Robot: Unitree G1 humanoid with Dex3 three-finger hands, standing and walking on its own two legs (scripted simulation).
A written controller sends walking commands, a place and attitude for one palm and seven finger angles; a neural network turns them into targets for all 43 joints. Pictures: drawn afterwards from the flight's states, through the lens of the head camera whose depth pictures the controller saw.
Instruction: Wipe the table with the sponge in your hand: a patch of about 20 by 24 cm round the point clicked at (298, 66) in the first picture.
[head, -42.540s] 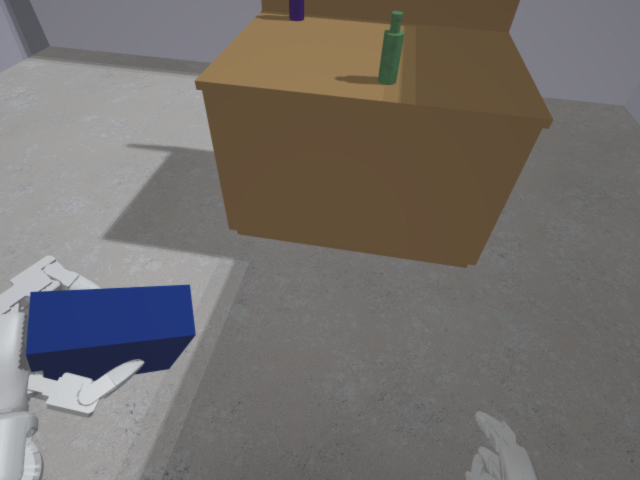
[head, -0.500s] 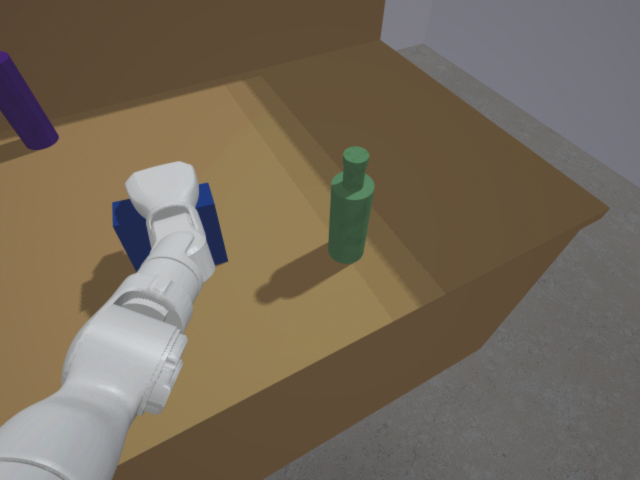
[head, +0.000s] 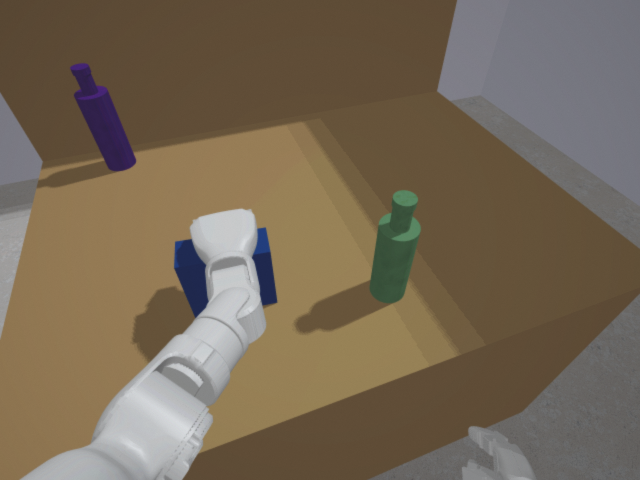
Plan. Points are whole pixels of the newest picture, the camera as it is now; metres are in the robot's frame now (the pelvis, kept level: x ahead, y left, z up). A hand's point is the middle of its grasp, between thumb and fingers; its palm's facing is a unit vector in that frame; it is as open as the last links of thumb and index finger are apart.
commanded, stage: wipe back along the third lane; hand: left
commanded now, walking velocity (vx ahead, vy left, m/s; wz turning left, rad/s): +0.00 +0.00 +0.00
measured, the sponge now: (231, 282) +0.40 +0.17 +0.01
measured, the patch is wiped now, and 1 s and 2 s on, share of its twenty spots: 0.95 0.95 0.95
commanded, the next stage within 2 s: slide back across to the middle lane in 1.64 s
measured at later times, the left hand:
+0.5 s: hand (245, 295) +0.34 +0.13 +0.06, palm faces +0.00 -0.03 -1.00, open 9.4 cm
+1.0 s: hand (253, 316) +0.31 +0.12 +0.05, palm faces +0.02 -0.05 -1.00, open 9.4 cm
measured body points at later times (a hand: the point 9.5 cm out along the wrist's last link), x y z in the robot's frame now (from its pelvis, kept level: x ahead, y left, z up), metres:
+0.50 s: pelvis -0.01 -0.02 +0.00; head -0.04 -0.04 +0.45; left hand +0.34 +0.13 +0.11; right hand +0.21 -0.23 -0.09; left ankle -0.01 +0.10 -0.73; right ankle -0.02 -0.11 -0.73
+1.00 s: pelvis -0.02 -0.04 +0.00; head -0.06 -0.07 +0.45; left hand +0.30 +0.12 +0.11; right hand +0.21 -0.25 -0.08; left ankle -0.01 +0.10 -0.73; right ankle -0.02 -0.11 -0.73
